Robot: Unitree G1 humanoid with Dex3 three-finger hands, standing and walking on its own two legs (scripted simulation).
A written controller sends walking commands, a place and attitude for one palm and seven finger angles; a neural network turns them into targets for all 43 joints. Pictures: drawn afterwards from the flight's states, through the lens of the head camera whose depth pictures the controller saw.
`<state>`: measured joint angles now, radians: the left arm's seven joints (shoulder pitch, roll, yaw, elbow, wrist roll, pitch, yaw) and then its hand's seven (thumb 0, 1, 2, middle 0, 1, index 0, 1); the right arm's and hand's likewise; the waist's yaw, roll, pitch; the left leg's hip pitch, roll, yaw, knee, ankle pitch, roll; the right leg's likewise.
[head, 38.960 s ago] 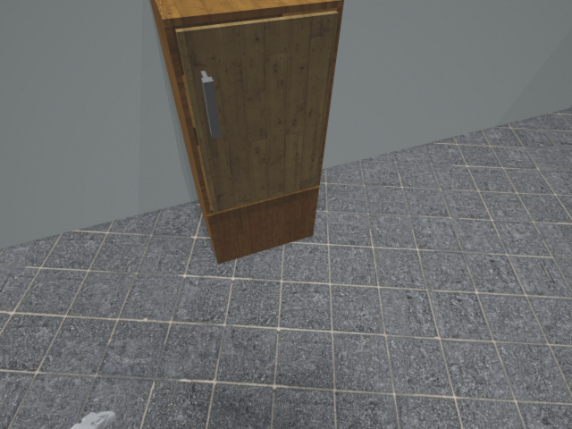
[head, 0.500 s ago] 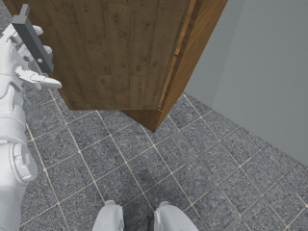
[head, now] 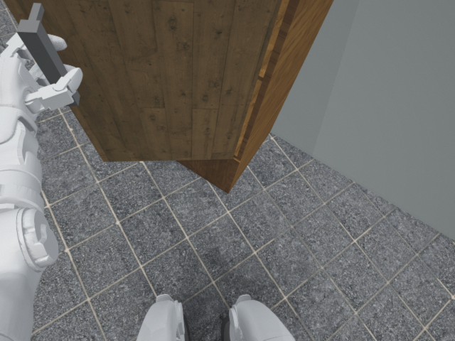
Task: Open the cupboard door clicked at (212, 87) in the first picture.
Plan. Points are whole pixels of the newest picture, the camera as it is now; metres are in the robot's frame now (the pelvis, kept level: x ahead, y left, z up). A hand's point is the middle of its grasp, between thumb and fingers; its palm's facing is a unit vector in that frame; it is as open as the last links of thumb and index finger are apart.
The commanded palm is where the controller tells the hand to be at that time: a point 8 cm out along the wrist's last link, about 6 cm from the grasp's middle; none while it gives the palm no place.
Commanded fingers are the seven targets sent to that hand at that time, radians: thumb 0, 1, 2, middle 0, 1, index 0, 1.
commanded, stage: close the thumb around the handle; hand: left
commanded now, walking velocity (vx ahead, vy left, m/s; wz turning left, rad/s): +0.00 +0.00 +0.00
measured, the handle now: (56, 59) +0.58 +0.24 +0.08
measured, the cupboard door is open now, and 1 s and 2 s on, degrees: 37 62 81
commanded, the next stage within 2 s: pull the door open along its arc in 0.18 s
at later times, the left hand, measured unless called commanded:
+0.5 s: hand (65, 90) +0.51 +0.21 +0.08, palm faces +0.03 -1.00 +0.00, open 5.9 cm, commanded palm +0.47 +0.26 +0.07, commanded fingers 0.00 0.90 0.90 -0.40 -1.35 -0.40 -1.35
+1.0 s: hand (98, 165) +0.38 +0.16 +0.08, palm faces +0.33 -0.94 +0.07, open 6.4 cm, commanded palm +0.32 +0.21 +0.07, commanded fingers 0.00 0.90 0.90 -0.40 -1.35 -0.40 -1.35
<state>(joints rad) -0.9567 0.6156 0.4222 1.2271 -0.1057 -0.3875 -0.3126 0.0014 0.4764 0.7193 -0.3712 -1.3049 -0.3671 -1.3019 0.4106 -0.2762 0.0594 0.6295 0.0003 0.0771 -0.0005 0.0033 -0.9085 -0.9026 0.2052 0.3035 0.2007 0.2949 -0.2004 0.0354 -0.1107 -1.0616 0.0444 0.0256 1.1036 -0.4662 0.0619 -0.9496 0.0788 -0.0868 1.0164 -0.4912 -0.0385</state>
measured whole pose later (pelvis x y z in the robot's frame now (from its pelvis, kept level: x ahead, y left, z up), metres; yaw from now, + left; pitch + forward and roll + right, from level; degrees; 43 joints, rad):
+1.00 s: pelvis +0.01 -0.01 +0.02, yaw +1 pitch +16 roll -1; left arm -0.25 0.08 0.18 0.47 -0.12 -0.37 0.20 0.01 0.65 0.77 -0.34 -1.32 -0.34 -1.28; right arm 0.26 -0.23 0.01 0.53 -0.01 0.05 0.06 0.01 -0.91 -0.90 0.20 0.30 0.20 0.29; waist -0.04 0.02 -0.17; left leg -0.83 0.02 0.06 1.00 -0.45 0.05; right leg -0.76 0.05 -0.05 0.98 -0.50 -0.05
